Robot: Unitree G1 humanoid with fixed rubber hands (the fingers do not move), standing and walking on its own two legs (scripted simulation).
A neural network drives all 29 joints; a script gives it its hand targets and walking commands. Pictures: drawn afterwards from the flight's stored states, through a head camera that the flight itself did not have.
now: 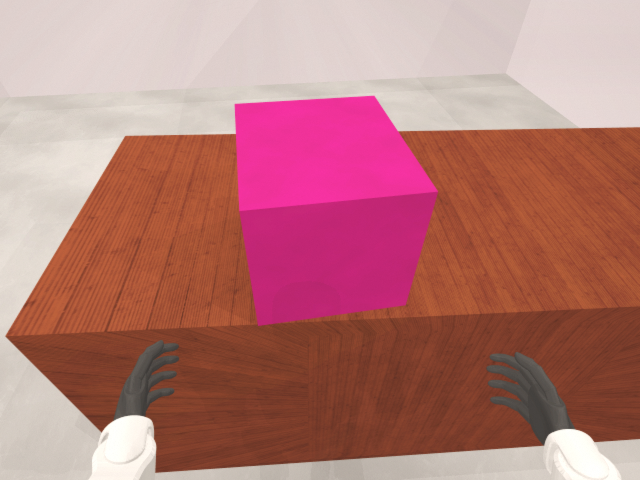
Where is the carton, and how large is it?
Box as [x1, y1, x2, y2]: [235, 96, 437, 325]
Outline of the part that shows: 374,96 235,104 239,212 258,325 405,304 437,191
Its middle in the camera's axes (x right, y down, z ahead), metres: +0.00 -0.06 +0.66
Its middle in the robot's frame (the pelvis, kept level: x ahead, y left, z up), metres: +0.53 +0.00 +0.06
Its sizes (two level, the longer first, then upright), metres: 0.293 0.250 0.240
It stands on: a pedestal, 0.71 m high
